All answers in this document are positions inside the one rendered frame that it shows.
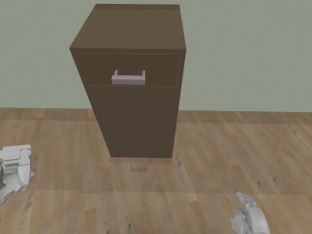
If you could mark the drawer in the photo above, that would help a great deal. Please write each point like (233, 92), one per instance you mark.
(160, 69)

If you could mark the handle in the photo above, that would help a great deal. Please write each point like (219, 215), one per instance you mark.
(128, 79)

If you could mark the robot right hand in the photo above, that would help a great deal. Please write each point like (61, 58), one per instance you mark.
(251, 221)

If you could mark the robot left hand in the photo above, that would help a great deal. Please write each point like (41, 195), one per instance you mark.
(15, 163)

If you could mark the cabinet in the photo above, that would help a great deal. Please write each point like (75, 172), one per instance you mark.
(135, 121)

